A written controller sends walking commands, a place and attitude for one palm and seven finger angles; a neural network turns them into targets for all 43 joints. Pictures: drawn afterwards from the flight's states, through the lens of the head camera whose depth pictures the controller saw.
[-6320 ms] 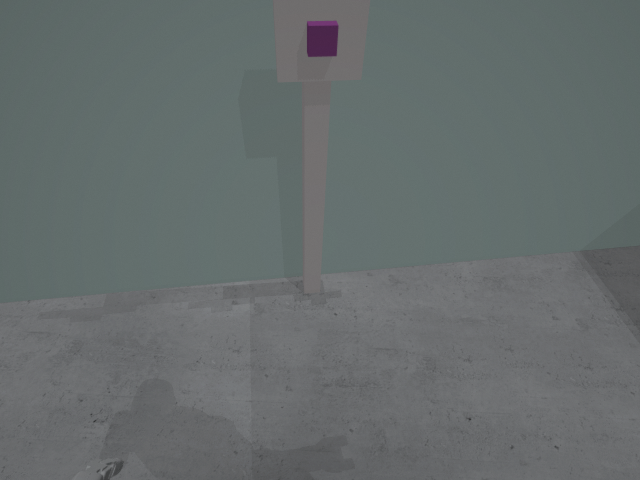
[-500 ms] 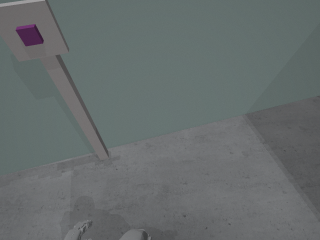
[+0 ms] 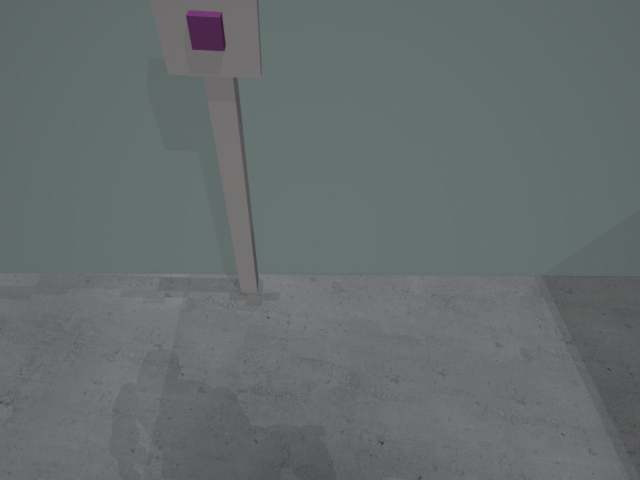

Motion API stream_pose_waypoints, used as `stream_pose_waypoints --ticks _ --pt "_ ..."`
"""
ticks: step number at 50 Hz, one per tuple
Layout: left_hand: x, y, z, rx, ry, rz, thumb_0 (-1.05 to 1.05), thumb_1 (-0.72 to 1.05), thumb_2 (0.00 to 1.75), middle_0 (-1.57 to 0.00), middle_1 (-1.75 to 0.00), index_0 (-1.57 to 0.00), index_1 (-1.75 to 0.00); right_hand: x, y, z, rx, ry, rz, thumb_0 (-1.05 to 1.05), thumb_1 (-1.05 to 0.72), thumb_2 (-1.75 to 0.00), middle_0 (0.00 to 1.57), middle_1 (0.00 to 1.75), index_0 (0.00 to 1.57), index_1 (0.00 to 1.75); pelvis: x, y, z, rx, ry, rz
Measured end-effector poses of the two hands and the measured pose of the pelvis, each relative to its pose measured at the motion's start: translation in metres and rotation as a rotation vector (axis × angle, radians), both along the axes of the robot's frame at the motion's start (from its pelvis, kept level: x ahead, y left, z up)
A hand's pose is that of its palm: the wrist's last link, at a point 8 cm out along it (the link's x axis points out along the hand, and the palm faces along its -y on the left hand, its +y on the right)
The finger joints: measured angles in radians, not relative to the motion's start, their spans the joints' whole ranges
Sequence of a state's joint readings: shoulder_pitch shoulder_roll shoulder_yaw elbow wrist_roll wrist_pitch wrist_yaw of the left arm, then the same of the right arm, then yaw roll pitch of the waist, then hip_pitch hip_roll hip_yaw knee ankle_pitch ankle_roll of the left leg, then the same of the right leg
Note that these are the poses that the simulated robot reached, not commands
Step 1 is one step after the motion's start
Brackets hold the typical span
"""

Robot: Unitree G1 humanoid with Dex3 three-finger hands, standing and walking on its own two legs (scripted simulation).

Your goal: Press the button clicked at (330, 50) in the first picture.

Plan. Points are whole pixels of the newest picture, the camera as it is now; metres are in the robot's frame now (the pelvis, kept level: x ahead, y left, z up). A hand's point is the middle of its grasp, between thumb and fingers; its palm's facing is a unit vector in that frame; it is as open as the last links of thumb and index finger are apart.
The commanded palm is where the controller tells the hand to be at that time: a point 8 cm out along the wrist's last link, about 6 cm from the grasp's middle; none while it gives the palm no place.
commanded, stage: take the last steps up to it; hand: left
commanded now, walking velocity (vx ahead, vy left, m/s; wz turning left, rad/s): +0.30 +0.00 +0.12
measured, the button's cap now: (207, 30) +0.78 +0.27 +0.17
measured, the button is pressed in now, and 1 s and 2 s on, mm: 0 0 0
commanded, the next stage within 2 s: come to a stop and stand still in 1.00 s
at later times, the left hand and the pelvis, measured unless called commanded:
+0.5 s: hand out of the picture -0.02 +0.12 -0.16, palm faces +0.17 -0.97 -0.16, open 7.3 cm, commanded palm none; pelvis +0.07 -0.02 +0.01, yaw +5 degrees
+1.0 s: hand (166, 380) +0.28 +0.26 -0.17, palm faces +0.13 -0.97 -0.19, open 7.4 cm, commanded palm none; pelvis +0.23 +0.07 +0.00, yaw +3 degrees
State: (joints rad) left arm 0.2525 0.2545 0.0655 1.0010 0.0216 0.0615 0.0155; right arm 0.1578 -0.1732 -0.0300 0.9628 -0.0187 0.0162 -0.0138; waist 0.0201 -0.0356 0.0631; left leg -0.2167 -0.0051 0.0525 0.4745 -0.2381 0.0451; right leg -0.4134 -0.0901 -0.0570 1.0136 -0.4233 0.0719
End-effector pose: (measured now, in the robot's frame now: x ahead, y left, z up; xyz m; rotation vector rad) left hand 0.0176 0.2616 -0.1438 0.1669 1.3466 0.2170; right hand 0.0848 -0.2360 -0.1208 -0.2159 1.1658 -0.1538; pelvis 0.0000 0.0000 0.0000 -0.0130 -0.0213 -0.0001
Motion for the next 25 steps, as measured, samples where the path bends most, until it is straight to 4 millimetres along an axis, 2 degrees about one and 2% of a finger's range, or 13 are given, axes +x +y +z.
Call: stream_pose_waypoints --ticks 4,8,11,14,16,19,25 --pt "0.006 -0.01 0.007 -0.006 -0.029 -0.01 0.0 0.91 0.9 -0.19 -0.3 -0.2 -0.3 -0.012 0.004 -0.006 0.031 0.011 -0.015 0.0 -0.91 -0.9 0.2 0.3 0.2 0.3 0.001 -0.003 0.002 0.004 0.0 0.014" --pt "0.019 -0.029 0.011 -0.015 -0.069 -0.032 0.0 0.91 0.9 -0.19 -0.3 -0.2 -0.3 -0.034 -0.007 -0.017 0.051 0.06 -0.041 0.0 -0.92 -0.9 0.2 0.3 0.2 0.3 0.006 -0.011 0.001 0.015 -0.001 0.024" --pt "0.027 -0.046 0.008 -0.013 -0.112 -0.035 0.0 0.91 0.9 -0.19 -0.3 -0.2 -0.3 -0.052 -0.019 -0.032 0.068 0.121 -0.058 0.0 -0.91 -0.9 0.2 0.3 0.2 0.3 0.013 -0.023 -0.007 0.035 -0.003 0.034" --pt "0.02 -0.062 0.009 -0.019 -0.129 0.013 0.0 0.91 0.9 -0.19 -0.3 -0.2 -0.3 -0.062 -0.028 -0.037 0.077 0.204 -0.044 0.0 -0.91 -0.9 0.2 0.3 0.2 0.3 0.021 -0.03 -0.006 0.026 -0.015 0.054" --pt "0.007 -0.07 0.012 -0.026 -0.096 0.044 0.0 0.91 0.9 -0.2 -0.3 -0.2 -0.3 -0.058 -0.032 -0.032 0.083 0.228 -0.044 0.0 -0.91 -0.9 0.2 0.3 0.2 0.29 0.031 -0.032 0.0 0.033 -0.015 0.052" --pt "-0.015 -0.082 0.014 -0.048 -0.003 0.073 0.0 0.91 0.9 -0.2 -0.3 -0.2 -0.3 -0.043 -0.035 -0.026 0.083 0.222 -0.048 0.01 -0.91 -0.9 0.2 0.3 0.2 0.29 0.044 -0.032 0.005 0.036 -0.014 0.061" --pt "-0.048 -0.097 0.014 -0.106 0.163 0.147 0.0 0.91 0.9 -0.2 -0.3 -0.2 -0.3 0.007 -0.022 -0.022 0.075 0.212 -0.013 0.01 -0.91 -0.9 0.19 0.3 0.2 0.29 0.074 -0.02 0.005 0.022 -0.005 0.092"
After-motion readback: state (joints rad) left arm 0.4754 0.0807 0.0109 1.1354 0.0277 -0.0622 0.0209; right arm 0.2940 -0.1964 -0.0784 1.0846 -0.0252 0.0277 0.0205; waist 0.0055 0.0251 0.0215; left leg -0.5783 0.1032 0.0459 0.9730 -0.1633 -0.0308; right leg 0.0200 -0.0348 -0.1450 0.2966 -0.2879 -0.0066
